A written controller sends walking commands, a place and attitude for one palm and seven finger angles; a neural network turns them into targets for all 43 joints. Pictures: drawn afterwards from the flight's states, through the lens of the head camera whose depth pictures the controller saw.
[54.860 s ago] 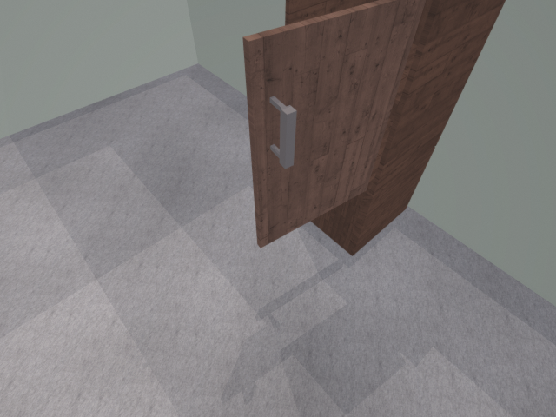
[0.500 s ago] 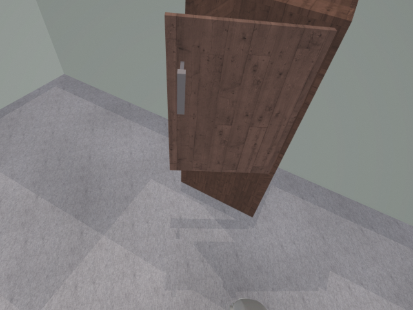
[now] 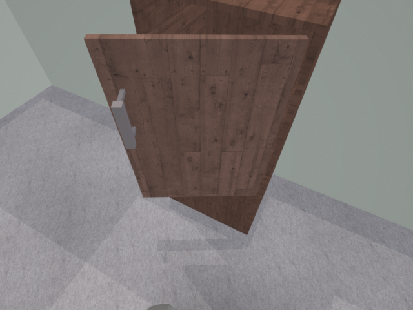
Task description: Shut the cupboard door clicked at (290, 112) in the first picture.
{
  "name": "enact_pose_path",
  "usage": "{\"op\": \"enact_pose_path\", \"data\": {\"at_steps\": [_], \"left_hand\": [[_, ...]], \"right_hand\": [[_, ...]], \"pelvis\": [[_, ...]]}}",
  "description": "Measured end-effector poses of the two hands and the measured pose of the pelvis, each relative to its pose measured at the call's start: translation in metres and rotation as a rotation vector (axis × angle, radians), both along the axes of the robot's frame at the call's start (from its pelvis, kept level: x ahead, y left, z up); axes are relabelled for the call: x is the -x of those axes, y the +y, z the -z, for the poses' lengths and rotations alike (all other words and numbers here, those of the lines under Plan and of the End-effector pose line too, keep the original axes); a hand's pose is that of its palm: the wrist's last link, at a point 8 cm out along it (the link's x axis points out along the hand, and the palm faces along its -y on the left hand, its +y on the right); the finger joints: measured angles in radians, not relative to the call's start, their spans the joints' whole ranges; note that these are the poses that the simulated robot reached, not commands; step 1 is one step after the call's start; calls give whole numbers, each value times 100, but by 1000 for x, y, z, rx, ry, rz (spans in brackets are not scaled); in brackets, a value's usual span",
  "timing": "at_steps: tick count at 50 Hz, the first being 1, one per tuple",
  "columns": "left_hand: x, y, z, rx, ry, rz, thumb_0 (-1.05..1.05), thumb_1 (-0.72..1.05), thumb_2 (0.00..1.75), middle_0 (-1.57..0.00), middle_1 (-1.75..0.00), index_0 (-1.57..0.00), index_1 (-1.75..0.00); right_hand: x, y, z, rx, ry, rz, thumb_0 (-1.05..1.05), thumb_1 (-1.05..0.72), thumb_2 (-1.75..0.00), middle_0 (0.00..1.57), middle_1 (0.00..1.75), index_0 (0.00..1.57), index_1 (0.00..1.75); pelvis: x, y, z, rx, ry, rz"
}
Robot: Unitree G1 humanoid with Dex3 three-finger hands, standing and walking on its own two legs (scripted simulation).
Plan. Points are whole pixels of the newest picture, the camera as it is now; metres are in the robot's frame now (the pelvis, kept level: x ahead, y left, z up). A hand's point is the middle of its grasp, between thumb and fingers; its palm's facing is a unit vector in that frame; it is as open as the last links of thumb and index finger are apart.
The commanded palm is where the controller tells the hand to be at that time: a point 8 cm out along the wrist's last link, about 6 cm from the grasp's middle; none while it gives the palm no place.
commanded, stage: come to a stop and stand still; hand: left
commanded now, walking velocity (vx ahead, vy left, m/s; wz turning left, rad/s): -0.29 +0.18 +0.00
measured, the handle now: (126, 120) +0.49 +0.21 +0.07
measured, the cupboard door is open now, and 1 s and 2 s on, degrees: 29 29 29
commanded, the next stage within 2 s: look again from close up in 1.30 s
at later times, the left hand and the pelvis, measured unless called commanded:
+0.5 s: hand out of the picture +0.05 +0.22 -0.18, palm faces -0.01 -0.97 -0.26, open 7.4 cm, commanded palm none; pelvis +0.02 +0.02 -0.01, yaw -2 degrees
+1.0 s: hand out of the picture +0.02 +0.28 -0.17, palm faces -0.05 -0.97 -0.23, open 7.4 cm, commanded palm none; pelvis -0.04 +0.09 -0.01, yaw -4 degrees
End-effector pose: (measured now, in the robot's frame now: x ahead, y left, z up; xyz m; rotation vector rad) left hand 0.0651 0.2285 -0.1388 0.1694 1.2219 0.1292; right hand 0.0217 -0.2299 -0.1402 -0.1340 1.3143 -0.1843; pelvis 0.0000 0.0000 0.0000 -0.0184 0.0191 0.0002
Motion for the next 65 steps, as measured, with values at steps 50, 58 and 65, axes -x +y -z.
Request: {"op": "enact_pose_path", "data": {"at_steps": [50, 58, 65], "left_hand": [[46, 99, 1, -27, -20, 66, 0, 90, 90, -20, -30, -20, -29], [105, 99, 6, -29, 110, 24, 0, 91, 90, -20, -30, -20, -29], [138, 88, 8, -14, 185, 0, 0, 91, 90, -20, -30, -20, -29]], "right_hand": [[44, 75, -5, 30, -83, 30, 1, -91, -90, 20, 30, 20, 29], [62, 67, -4, 38, -25, 30, 1, -90, -90, 20, 30, 20, 29], [64, 66, -3, 29, -14, 24, 1, -90, -90, 20, 30, 20, 29]], "pelvis": [[37, 88, 6, -11, -70, 62], [45, 86, 4, -13, -70, 52], [49, 81, 3, -13, -65, 49]]}}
